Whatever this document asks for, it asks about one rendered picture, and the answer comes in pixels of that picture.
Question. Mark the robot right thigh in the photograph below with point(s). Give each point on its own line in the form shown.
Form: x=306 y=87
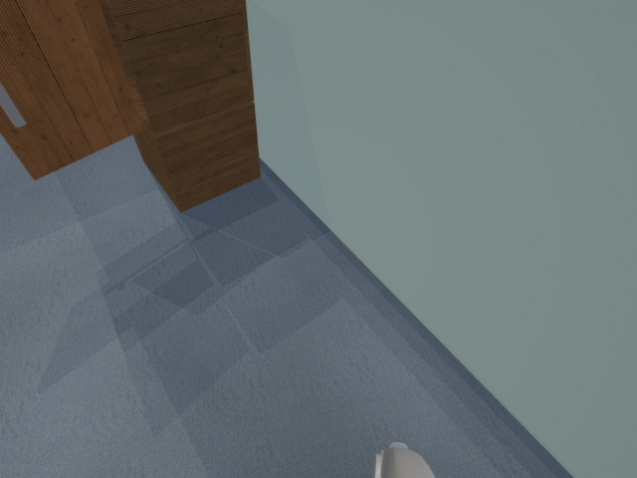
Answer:
x=396 y=462

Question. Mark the handle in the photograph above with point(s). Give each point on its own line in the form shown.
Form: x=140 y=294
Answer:
x=10 y=109

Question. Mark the cupboard door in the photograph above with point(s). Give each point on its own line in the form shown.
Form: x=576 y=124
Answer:
x=60 y=68

